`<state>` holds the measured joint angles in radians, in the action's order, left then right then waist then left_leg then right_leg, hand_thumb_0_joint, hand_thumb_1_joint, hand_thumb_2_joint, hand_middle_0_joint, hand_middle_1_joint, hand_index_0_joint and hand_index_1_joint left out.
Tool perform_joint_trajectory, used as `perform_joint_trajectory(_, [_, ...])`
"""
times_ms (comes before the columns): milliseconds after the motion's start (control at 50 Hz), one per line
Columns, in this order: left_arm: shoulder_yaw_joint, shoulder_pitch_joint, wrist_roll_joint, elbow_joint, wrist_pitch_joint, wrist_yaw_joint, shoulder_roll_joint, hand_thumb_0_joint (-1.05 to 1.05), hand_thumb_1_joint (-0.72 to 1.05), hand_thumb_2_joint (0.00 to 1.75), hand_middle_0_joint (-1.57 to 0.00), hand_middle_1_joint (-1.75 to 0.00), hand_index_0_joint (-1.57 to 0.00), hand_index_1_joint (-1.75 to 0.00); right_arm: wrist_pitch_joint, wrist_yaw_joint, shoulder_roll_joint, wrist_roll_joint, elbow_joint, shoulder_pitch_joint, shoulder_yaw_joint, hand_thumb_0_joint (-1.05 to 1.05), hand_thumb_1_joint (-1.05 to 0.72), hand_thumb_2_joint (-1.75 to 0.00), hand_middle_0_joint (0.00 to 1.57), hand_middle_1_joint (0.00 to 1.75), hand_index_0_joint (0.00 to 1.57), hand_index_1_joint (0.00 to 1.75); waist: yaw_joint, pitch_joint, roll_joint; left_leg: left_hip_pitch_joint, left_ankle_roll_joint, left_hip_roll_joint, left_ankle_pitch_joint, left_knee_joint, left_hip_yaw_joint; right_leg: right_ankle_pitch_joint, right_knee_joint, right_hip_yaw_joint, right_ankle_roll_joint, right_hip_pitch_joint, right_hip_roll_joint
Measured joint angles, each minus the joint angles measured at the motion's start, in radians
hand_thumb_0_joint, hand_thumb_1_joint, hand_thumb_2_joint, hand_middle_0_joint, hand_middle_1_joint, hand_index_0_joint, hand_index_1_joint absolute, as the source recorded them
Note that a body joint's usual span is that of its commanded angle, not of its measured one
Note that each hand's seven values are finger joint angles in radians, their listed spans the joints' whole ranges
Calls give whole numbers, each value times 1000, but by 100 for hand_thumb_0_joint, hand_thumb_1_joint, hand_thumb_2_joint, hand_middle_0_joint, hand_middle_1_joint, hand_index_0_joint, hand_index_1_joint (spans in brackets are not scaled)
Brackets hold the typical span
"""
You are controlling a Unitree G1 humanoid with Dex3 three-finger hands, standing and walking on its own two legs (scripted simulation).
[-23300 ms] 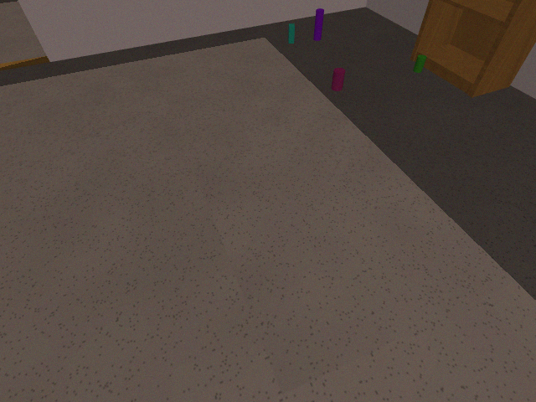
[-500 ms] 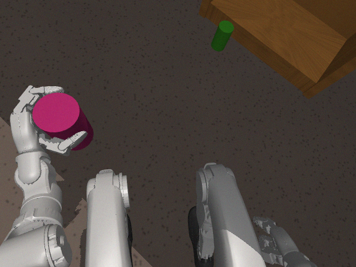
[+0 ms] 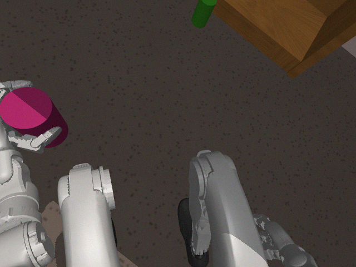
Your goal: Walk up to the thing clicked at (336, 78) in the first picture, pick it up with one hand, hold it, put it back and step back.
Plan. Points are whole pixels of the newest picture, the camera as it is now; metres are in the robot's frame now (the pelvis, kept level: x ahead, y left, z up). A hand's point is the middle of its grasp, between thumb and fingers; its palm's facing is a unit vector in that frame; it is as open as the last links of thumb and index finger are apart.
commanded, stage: crouch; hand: left
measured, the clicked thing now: (39, 121) +0.43 +0.26 -0.10
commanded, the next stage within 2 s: lower in 0.32 s
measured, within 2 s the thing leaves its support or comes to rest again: rests again in 1.72 s
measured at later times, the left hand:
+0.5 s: hand (39, 123) +0.43 +0.27 -0.11, palm faces +0.25 -0.97 +0.00, open 11.3 cm
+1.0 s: hand (49, 129) +0.43 +0.27 -0.17, palm faces +0.27 -0.96 +0.02, open 11.3 cm
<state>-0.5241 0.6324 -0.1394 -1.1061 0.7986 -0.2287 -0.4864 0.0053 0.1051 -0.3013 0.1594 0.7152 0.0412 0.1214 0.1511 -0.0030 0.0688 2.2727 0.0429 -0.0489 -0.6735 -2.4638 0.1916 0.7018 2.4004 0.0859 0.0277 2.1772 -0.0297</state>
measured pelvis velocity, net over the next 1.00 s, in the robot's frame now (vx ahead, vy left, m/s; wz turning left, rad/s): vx -0.01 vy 0.01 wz -0.10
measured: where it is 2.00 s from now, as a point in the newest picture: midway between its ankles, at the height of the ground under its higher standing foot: (152, 253)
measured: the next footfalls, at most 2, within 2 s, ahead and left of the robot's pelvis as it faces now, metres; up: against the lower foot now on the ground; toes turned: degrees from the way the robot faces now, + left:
none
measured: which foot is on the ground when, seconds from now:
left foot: down 0.00-1.00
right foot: down 0.00-1.00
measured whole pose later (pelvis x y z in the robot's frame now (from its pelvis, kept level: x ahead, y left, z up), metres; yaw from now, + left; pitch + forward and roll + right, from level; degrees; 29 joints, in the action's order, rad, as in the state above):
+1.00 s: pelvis -0.01 +0.01 -0.03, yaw -6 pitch +17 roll -13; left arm -0.55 0.62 -0.14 -1.33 1.00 -0.13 -0.71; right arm -0.02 0.14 -0.36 0.30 0.61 -0.12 0.39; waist 0.23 -0.22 0.21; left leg 2.25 0.04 -0.03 -0.70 -2.63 0.34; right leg 0.68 2.46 0.19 0.06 2.11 -0.07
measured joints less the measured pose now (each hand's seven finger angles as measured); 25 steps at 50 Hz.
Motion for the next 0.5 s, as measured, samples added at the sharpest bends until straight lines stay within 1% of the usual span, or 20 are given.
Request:
perform_joint_trajectory(120, [3,-16,5,12,9,4,-16,0,-54,108,-65,-95,-67,-94,-9,6,-6,15,-9,-21,17,0,-91,-91,21,30,20,30,3,-24,11,12,0,2,-9,-33,17,5,21,11,5,4,-5])
perform_joint_trajectory(180, [3,-22,-1,16,16,9,-21,0,-54,108,-65,-95,-67,-94,-13,10,-9,21,-13,-31,28,0,-91,-91,21,30,20,30,5,-35,17,15,0,4,-12,-47,25,7,29,16,8,3,-6])
perform_joint_trajectory(440, [2,-34,-7,-5,44,35,-56,0,-54,108,-65,-95,-67,-94,-27,21,-16,46,-37,-65,77,0,-92,-91,21,30,20,30,20,-78,36,18,1,7,-14,-88,57,-1,48,38,15,-5,-15])
perform_joint_trajectory(500, [2,-34,-2,-19,54,42,-67,0,-54,108,-65,-95,-67,-94,-31,23,-19,50,-40,-69,89,0,-92,-91,21,30,20,30,25,-85,40,18,0,8,-14,-94,63,-3,50,42,17,-8,-17])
